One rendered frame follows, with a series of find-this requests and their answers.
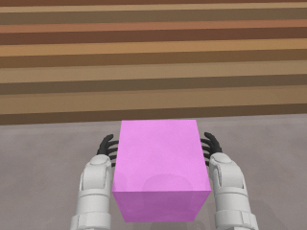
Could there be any right robot forearm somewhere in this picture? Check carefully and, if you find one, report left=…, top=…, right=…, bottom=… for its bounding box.
left=209, top=152, right=259, bottom=230

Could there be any left robot forearm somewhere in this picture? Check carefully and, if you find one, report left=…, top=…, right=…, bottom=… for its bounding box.
left=69, top=154, right=112, bottom=230

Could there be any robot right hand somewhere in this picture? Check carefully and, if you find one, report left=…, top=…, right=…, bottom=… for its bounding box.
left=200, top=132, right=223, bottom=167

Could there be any carton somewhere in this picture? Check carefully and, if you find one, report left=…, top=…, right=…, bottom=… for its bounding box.
left=112, top=120, right=211, bottom=222

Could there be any robot left hand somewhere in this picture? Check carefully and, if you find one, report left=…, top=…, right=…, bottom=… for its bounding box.
left=96, top=134, right=119, bottom=167

